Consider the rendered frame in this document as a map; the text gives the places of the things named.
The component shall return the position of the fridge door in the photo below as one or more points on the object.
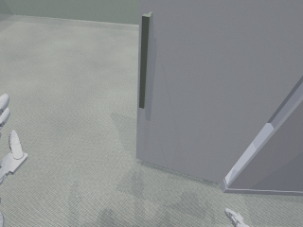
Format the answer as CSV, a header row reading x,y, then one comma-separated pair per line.
x,y
218,70

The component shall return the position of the handle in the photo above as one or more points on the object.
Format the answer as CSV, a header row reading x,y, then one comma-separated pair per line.
x,y
146,26

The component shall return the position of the left robot hand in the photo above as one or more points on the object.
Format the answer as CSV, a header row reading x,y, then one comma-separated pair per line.
x,y
12,161

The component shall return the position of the right robot hand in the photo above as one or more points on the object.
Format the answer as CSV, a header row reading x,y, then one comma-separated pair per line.
x,y
235,218

